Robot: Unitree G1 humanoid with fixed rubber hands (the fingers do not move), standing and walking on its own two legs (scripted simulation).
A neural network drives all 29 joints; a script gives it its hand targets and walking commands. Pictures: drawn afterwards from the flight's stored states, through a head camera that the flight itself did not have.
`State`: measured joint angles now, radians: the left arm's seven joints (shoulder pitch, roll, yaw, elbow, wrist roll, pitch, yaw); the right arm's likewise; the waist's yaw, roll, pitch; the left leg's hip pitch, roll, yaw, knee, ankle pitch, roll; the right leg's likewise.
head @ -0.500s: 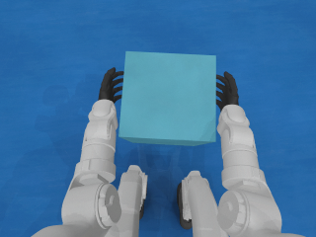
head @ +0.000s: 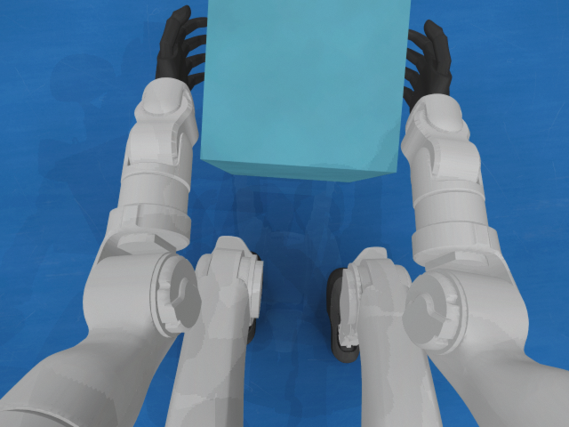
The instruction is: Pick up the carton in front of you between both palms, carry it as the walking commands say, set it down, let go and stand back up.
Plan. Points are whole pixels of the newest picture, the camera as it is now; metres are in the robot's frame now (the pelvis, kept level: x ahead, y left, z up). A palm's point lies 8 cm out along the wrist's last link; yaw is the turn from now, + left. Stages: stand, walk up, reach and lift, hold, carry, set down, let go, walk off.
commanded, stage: set down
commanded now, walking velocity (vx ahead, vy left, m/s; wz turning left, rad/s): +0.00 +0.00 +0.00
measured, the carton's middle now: (298, 102) +0.51 +0.04 -0.19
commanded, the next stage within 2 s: none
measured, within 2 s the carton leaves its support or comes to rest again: rests again in 0.84 s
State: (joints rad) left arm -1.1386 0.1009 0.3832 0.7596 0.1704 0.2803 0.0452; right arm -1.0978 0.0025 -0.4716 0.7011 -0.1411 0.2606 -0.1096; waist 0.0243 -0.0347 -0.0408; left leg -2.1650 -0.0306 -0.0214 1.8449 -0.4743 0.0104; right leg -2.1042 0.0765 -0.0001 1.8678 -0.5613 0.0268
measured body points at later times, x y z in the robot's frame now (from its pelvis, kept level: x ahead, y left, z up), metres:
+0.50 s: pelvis +0.00 +0.00 -0.08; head +0.36 +0.04 +0.19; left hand +0.54 +0.20 -0.24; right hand +0.55 -0.10 -0.24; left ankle +0.12 +0.11 -0.43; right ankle +0.10 -0.12 -0.43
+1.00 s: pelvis -0.01 +0.00 -0.10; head +0.35 +0.03 +0.17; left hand +0.53 +0.20 -0.27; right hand +0.54 -0.11 -0.26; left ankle +0.12 +0.11 -0.43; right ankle +0.10 -0.12 -0.43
